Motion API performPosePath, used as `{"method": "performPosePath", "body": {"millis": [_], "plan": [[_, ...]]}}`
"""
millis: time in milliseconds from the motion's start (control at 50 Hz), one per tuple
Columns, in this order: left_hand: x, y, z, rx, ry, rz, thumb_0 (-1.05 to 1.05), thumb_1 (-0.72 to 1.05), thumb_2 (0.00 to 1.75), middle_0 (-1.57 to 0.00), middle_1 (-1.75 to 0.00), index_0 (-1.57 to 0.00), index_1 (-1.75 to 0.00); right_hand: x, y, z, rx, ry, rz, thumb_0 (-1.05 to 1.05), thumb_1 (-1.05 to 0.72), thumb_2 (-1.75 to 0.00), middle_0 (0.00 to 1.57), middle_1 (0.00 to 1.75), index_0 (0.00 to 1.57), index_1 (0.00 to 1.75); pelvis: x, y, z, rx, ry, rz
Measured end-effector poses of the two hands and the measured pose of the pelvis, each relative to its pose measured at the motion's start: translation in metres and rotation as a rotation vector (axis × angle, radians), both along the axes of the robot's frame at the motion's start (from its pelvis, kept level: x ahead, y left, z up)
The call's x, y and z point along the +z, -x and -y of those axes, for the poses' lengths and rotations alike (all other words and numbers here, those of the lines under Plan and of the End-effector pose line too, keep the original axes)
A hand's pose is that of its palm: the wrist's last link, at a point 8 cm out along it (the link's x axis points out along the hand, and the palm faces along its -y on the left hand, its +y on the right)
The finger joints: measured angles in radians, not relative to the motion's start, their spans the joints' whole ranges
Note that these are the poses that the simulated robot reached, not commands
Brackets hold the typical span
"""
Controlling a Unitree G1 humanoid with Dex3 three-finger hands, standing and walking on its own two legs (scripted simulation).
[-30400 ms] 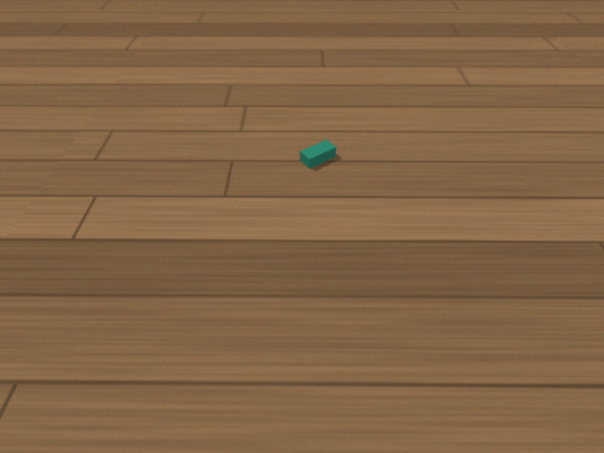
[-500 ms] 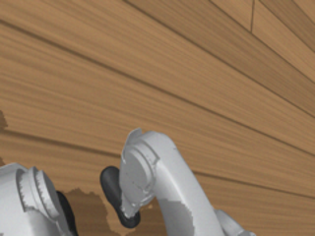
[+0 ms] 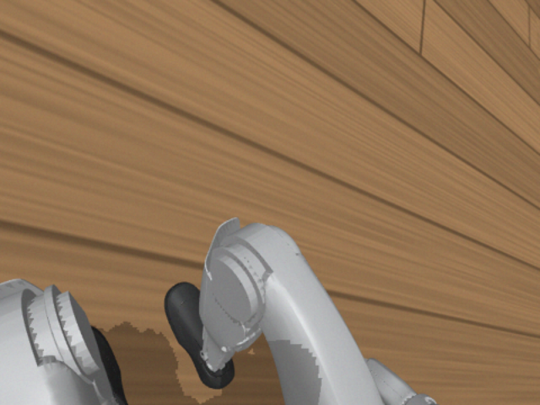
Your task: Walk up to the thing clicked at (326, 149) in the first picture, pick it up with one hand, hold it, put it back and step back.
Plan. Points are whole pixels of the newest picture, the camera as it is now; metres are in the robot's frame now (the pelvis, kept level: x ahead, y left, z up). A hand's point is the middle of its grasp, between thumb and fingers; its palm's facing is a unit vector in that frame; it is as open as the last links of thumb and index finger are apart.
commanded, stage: open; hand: left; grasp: from above
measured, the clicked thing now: out of the picture +0.44 +0.35 -0.28
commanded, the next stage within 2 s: withdraw in 0.30 s
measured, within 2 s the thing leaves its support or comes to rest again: neither
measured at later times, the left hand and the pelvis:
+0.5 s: hand out of the picture +0.43 +0.36 -0.26, palm faces -0.42 -0.17 -0.89, open 13.6 cm; pelvis +0.00 +0.00 +0.00, yaw +0 degrees
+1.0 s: hand out of the picture +0.41 +0.35 -0.10, palm faces -0.40 -0.12 -0.91, open 14.1 cm; pelvis +0.00 +0.00 +0.05, yaw +7 degrees
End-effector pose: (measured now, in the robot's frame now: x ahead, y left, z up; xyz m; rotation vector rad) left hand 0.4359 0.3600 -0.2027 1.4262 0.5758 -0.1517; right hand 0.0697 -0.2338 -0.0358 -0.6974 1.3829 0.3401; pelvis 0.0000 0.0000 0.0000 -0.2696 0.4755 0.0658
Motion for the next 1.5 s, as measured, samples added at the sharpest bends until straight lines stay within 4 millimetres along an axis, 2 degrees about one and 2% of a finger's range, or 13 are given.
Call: {"method": "performPosePath", "body": {"millis": [260, 480, 600, 680, 800, 940, 1040, 1140, 1260, 1380, 1440, 1500], "plan": [[0.002, -0.002, -0.001, 0.005, 0.002, -0.006, 0.0, -0.43, 1.01, -0.15, -1.02, -0.15, -1.03, -0.001, 0.0, 0.0, -0.007, -0.011, -0.006, 0.0, -0.91, -0.9, 0.2, 0.3, 0.2, 0.3, 0.001, -0.001, 0.0, -0.002, 0.003, -0.005], [0.003, -0.001, 0.0, -0.001, 0.008, 0.002, 0.0, -0.45, 1.03, -0.11, -1.06, -0.11, -1.06, -0.002, -0.004, 0.001, 0.005, -0.012, -0.008, 0.0, -0.91, -0.9, 0.2, 0.3, 0.2, 0.3, 0.003, -0.001, 0.002, -0.003, 0.001, -0.004], [0.014, -0.006, -0.007, 0.036, -0.009, 0.062, 0.0, -0.49, 1.0, -0.1, -1.02, -0.1, -1.02, 0.0, -0.007, 0.003, 0.006, -0.013, -0.002, 0.0, -0.91, -0.9, 0.2, 0.3, 0.2, 0.3, 0.003, -0.002, 0.002, -0.002, -0.001, -0.013], [0.035, -0.011, -0.015, 0.059, -0.031, 0.116, 0.0, -0.51, 0.98, -0.1, -0.99, -0.09, -1.0, -0.001, -0.01, 0.005, -0.028, -0.025, 0.012, 0.0, -0.91, -0.9, 0.2, 0.3, 0.2, 0.3, 0.005, -0.005, 0.001, 0.003, -0.004, -0.037], [0.087, -0.006, -0.02, 0.064, -0.067, 0.139, 0.0, -0.51, 0.98, -0.09, -0.96, -0.09, -0.97, -0.008, -0.025, 0.008, -0.11, -0.07, 0.057, 0.0, -0.91, -0.9, 0.2, 0.3, 0.2, 0.3, 0.015, -0.008, -0.001, 0.023, -0.02, -0.089], [0.145, 0.016, -0.002, 0.028, -0.07, 0.065, 0.0, -0.51, 0.99, -0.09, -0.95, -0.08, -0.96, -0.004, -0.053, 0.005, -0.164, -0.139, 0.127, 0.0, -0.91, -0.9, 0.2, 0.3, 0.2, 0.3, 0.044, -0.004, 0.0, 0.056, -0.062, -0.124], [0.165, 0.024, 0.015, 0.018, -0.043, 0.007, 0.0, -0.5, 1.0, -0.1, -0.94, -0.09, -0.96, 0.007, -0.068, 0.006, -0.164, -0.142, 0.185, 0.0, -0.91, -0.9, 0.2, 0.3, 0.2, 0.3, 0.06, 0.0, 0.005, 0.074, -0.093, -0.128], [0.162, 0.024, 0.024, 0.001, -0.03, -0.026, 0.0, -0.49, 0.99, -0.12, -0.94, -0.1, -0.96, 0.009, -0.067, 0.016, -0.168, -0.104, 0.206, 0.0, -0.91, -0.9, 0.2, 0.3, 0.2, 0.3, 0.061, 0.002, 0.01, 0.082, -0.11, -0.132], [0.133, 0.021, 0.025, -0.007, -0.021, -0.036, 0.0, -0.48, 0.99, -0.12, -0.95, -0.11, -0.97, -0.003, -0.045, 0.029, -0.176, -0.037, 0.152, 0.0, -0.91, -0.9, 0.2, 0.3, 0.2, 0.3, 0.046, 0.002, 0.013, 0.078, -0.116, -0.13], [0.102, 0.009, 0.014, 0.013, -0.022, 0.011, 0.0, -0.46, 0.97, -0.13, -0.95, -0.12, -0.96, -0.016, -0.014, 0.032, -0.189, 0.013, 0.064, 0.0, -0.9, -0.89, 0.2, 0.3, 0.2, 0.3, 0.026, 0.001, 0.01, 0.069, -0.107, -0.122], [0.098, -0.001, 0.005, 0.045, -0.027, 0.062, 0.0, -0.4, 0.98, -0.17, -0.89, -0.16, -0.9, -0.021, -0.001, 0.029, -0.207, 0.02, 0.022, 0.0, -0.9, -0.89, 0.2, 0.3, 0.2, 0.3, 0.019, -0.001, 0.008, 0.065, -0.099, -0.129], [0.103, -0.009, -0.002, 0.086, -0.024, 0.105, 0.0, -0.29, 0.99, -0.21, -0.83, -0.2, -0.85, -0.024, 0.006, 0.023, -0.236, 0.012, -0.007, 0.0, -0.9, -0.89, 0.2, 0.3, 0.2, 0.3, 0.019, -0.004, 0.005, 0.063, -0.09, -0.145]]}}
